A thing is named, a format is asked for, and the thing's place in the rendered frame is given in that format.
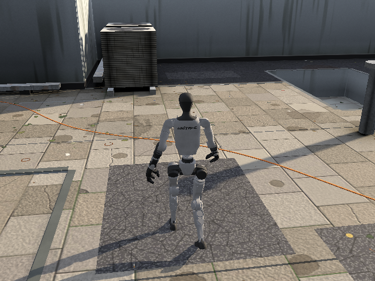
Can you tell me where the robot right upper arm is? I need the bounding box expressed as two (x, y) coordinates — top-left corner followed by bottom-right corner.
(199, 117), (216, 148)

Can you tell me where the robot left hand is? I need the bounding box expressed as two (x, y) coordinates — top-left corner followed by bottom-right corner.
(146, 168), (159, 184)

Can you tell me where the left robot forearm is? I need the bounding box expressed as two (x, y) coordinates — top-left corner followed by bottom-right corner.
(148, 142), (162, 170)

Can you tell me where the robot right hand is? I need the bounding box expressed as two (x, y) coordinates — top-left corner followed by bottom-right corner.
(206, 153), (219, 163)

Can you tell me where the right robot forearm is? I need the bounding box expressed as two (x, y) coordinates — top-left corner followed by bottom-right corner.
(210, 139), (219, 156)

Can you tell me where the robot torso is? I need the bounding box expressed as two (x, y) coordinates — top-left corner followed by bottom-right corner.
(173, 116), (200, 176)

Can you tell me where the robot left thigh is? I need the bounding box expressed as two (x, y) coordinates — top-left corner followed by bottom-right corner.
(168, 162), (179, 197)

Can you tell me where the robot left upper arm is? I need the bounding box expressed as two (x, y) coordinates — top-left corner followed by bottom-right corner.
(157, 118), (175, 152)

